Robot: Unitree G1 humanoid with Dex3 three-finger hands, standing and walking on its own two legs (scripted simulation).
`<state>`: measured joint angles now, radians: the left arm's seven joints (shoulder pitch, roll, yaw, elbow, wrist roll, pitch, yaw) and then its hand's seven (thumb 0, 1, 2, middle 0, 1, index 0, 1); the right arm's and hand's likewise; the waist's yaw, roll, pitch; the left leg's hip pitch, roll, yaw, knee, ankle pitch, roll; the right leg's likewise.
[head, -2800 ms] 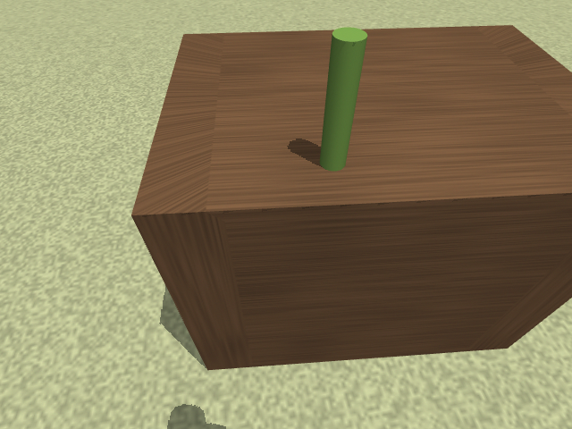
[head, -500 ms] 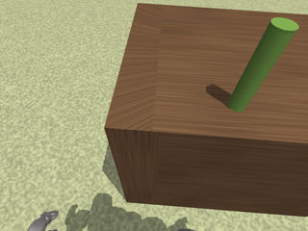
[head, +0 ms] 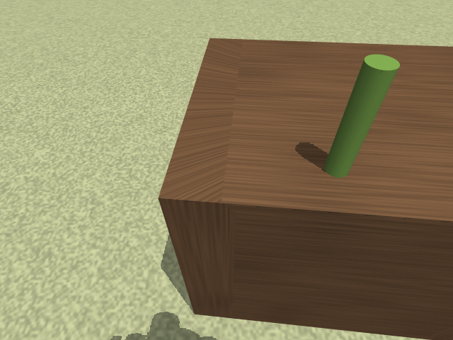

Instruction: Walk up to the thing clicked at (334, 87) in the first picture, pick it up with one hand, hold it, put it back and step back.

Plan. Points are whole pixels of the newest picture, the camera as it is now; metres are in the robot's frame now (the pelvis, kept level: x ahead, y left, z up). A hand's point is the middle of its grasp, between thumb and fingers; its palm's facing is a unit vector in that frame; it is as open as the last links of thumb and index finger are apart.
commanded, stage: walk up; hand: right
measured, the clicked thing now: (355, 124) +0.47 -0.20 +0.14
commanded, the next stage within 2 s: stand in 0.90 s
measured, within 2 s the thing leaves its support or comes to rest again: neither
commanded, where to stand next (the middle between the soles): +0.07 +0.02 m, yaw -3 degrees
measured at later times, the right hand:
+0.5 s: hand out of the picture +0.09 -0.24 -0.15, palm faces -0.02 +0.94 -0.34, open 7.4 cm
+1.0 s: hand out of the picture +0.11 -0.24 -0.15, palm faces -0.04 +0.94 -0.33, open 7.4 cm
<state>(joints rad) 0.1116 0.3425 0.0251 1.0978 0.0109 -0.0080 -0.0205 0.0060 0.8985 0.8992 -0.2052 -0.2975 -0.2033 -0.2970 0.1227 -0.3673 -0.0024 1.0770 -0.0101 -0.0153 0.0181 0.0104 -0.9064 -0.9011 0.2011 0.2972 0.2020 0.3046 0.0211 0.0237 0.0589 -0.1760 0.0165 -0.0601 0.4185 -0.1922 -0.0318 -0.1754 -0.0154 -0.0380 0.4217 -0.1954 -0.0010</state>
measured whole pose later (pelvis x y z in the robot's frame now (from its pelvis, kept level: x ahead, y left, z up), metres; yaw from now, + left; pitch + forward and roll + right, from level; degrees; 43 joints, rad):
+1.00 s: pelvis +0.02 +0.01 +0.01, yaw +0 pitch -2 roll +0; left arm 0.09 0.34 0.01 1.15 0.01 -0.01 -0.01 0.00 0.90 0.90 -0.20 -0.30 -0.20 -0.30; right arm 0.08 -0.35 0.00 1.13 -0.01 -0.01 0.01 0.01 -0.91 -0.90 0.20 0.30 0.20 0.30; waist 0.01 0.00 0.06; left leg -0.13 0.00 -0.05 0.34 -0.17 -0.02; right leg -0.13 -0.03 -0.03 0.34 -0.18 0.02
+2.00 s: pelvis +0.03 +0.00 +0.01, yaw -1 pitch -2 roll +0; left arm 0.11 0.35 0.00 1.13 0.01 -0.01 -0.01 0.00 0.90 0.90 -0.20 -0.30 -0.20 -0.30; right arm 0.12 -0.36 0.01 1.13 -0.01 -0.01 0.01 0.01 -0.91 -0.90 0.20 0.30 0.20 0.30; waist 0.01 0.01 0.06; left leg -0.10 0.02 -0.04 0.31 -0.18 -0.03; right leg -0.12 -0.01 -0.02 0.33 -0.18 0.00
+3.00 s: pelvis +0.03 +0.00 +0.01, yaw -1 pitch -2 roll +0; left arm 0.11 0.35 -0.01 1.12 0.01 -0.01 0.00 0.00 0.90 0.90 -0.21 -0.30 -0.20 -0.30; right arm 0.12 -0.36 0.01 1.12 -0.01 -0.01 0.01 0.01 -0.91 -0.90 0.20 0.30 0.20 0.30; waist 0.01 0.01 0.05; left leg -0.09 0.02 -0.04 0.31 -0.19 -0.03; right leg -0.11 -0.01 -0.02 0.34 -0.19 0.00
